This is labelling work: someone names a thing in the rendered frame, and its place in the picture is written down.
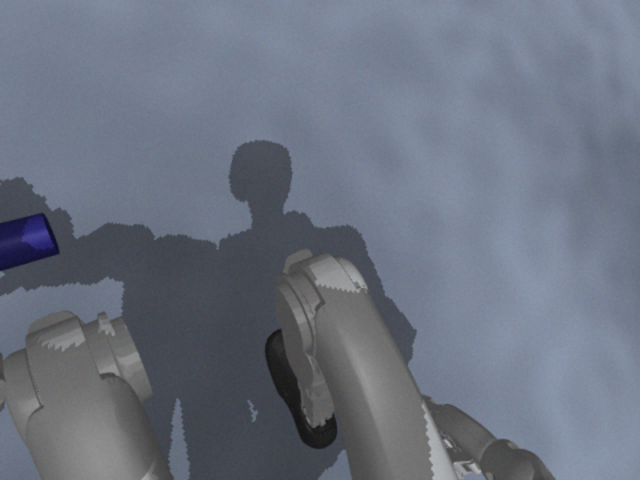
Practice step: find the right robot hand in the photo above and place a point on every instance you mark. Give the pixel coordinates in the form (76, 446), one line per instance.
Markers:
(465, 438)

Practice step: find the right robot foot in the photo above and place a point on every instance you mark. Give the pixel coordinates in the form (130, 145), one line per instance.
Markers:
(287, 387)

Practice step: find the right robot arm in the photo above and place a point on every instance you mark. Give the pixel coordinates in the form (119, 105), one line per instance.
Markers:
(504, 460)

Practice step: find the can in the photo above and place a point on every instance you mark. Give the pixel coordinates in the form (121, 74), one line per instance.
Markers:
(26, 240)

